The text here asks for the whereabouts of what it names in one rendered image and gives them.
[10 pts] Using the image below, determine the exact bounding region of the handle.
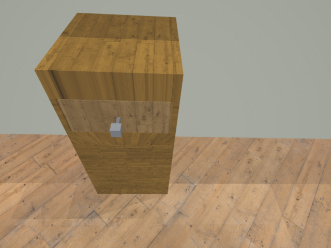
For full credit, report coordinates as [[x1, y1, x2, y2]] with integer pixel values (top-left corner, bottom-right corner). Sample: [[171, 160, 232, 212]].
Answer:
[[110, 117, 123, 137]]

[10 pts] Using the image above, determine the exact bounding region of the cabinet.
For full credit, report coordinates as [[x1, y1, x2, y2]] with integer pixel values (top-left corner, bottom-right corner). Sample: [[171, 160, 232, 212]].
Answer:
[[35, 13, 184, 194]]

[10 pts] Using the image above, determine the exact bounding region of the drawer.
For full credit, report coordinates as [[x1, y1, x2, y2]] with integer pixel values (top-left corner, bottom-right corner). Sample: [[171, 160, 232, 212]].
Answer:
[[57, 99, 172, 133]]

